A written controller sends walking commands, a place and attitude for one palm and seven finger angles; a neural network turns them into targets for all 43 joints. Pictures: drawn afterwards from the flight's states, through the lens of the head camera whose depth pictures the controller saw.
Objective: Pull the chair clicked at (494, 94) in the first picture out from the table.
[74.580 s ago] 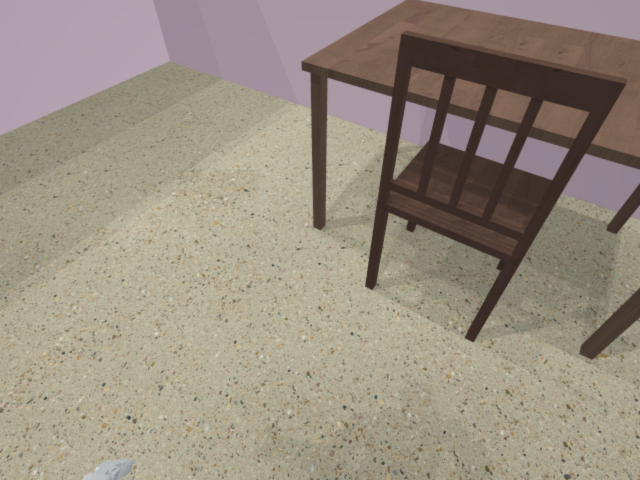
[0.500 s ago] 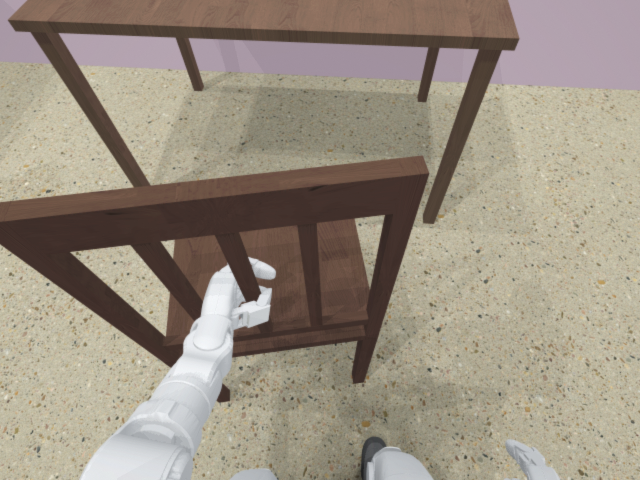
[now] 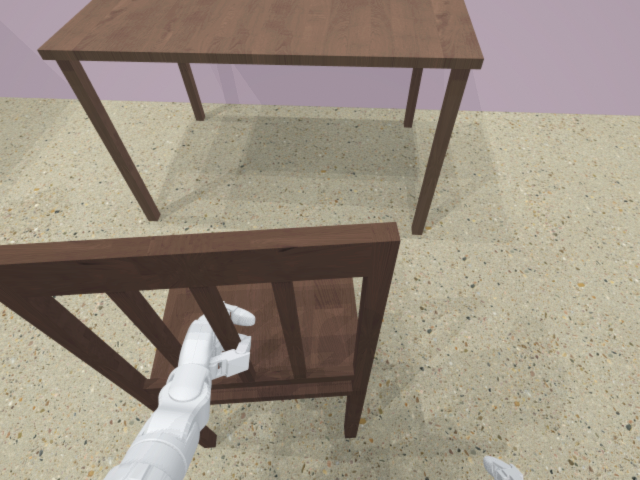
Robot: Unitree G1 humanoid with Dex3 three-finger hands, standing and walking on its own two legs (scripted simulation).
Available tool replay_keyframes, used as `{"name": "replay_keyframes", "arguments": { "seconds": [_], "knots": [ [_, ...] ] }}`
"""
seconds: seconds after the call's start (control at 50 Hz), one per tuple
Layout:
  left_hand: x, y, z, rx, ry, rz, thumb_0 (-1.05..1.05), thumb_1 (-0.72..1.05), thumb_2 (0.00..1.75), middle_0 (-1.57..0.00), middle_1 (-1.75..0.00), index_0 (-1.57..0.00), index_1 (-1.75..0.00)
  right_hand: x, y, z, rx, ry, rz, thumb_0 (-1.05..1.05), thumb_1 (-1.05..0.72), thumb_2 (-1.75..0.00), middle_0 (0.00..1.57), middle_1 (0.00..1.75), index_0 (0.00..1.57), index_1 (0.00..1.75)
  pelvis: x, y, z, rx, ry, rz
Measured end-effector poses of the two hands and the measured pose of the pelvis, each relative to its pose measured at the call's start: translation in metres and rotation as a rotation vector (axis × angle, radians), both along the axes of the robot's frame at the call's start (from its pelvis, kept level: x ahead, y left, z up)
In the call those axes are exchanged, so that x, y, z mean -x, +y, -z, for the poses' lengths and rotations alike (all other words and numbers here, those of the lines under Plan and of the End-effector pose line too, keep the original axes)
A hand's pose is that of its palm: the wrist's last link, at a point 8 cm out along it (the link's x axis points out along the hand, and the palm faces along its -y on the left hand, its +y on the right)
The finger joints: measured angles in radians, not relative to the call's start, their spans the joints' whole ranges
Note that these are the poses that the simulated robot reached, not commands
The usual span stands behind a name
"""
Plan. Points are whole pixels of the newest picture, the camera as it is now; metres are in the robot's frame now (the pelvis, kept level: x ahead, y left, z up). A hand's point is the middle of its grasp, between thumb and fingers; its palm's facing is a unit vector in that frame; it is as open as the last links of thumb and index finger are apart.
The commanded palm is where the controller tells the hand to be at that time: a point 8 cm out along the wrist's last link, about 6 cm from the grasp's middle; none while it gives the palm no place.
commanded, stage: stop walking, hand still on the chair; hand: left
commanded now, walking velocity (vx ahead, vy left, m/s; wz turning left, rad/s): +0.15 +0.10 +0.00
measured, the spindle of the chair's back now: (229, 339) +0.32 +0.15 -0.07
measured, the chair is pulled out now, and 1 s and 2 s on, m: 0.64 0.65 0.65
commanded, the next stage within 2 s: open the thumb and straighten the fingers in 0.54 s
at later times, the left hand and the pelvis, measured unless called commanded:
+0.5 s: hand (241, 363) +0.28 +0.12 -0.07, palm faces -0.11 -0.98 -0.17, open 5.5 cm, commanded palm +0.27 +0.18 -0.06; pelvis +0.01 +0.03 +0.00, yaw -2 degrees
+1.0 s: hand (235, 354) +0.29 +0.13 -0.07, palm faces -0.10 -0.98 -0.17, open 11.3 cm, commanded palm +0.27 +0.19 -0.05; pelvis +0.01 +0.02 -0.02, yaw +0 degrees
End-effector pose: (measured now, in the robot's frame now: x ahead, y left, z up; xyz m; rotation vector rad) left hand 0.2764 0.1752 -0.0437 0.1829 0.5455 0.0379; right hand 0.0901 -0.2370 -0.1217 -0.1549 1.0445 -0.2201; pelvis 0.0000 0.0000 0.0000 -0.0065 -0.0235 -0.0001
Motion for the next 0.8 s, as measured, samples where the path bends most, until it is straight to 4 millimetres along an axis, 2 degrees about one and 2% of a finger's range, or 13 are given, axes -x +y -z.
{"name": "replay_keyframes", "arguments": {
  "seconds": [0.1,0.18,0.24,0.42,0.52,0.64,0.74,0.8],
  "knots": [
    [0.010,-0.003,0.000,0.007,0.010,0.011,0.07,0.65,0.80,-0.28,-1.20,-0.49,-1.45,-0.006,-0.020,-0.012,0.083,-0.044,0.020,0.01,-0.91,-0.90,0.20,0.30,0.21,0.30,-0.002,0.006,0.000,-0.003,-0.010,0.005],
    [0.010,-0.002,0.001,0.013,0.009,0.035,0.07,0.66,0.79,-0.26,-1.23,-0.49,-1.45,-0.014,-0.021,-0.021,0.115,-0.077,0.036,0.01,-0.91,-0.90,0.20,0.30,0.20,0.30,-0.008,0.015,-0.001,-0.006,-0.016,0.012],
    [0.009,-0.001,0.001,0.014,0.005,0.063,0.06,0.65,0.79,-0.26,-1.25,-0.49,-1.45,-0.020,-0.011,-0.024,0.109,-0.098,0.036,0.01,-0.91,-0.90,0.20,0.30,0.20,0.30,-0.010,0.021,-0.001,-0.006,-0.014,0.020],
    [0.008,0.001,0.002,0.014,-0.005,0.102,0.05,0.65,0.79,-0.25,-1.27,-0.49,-1.45,-0.034,0.036,-0.019,0.015,-0.117,-0.012,0.01,-0.91,-0.90,0.20,0.30,0.20,0.30,-0.011,0.031,-0.001,-0.009,-0.006,0.030],
    [0.008,0.001,0.002,0.013,-0.004,0.099,0.05,0.65,0.79,-0.25,-1.27,-0.49,-1.45,-0.032,0.048,-0.015,-0.016,-0.100,-0.029,0.01,-0.91,-0.90,0.20,0.30,0.21,0.30,-0.011,0.031,-0.002,-0.010,0.000,0.032],
    [0.008,0.000,0.002,0.012,-0.003,0.091,0.05,0.65,0.80,-0.26,-1.27,-0.49,-1.45,-0.025,0.039,-0.012,-0.003,-0.070,-0.020,0.01,-0.91,-0.90,0.20,0.30,0.21,0.30,-0.011,0.029,-0.002,-0.010,0.003,0.031],
    [0.006,0.002,0.004,0.048,-0.019,0.088,0.05,0.62,0.78,-0.29,-1.30,-0.49,-1.45,-0.019,0.019,-0.014,0.002,-0.064,-0.005,0.01,-0.91,-0.90,0.20,0.30,0.21,0.30,-0.010,0.023,0.002,-0.012,0.043,0.005],
    [0.003,0.005,0.003,0.056,-0.049,0.100,0.04,0.53,0.73,-0.35,-1.35,-0.49,-1.45,-0.018,0.005,-0.017,0.028,-0.076,-0.010,0.01,-0.91,-0.90,0.20,0.30,0.21,0.30,-0.008,0.020,0.006,-0.009,0.068,-0.001]
  ]
}}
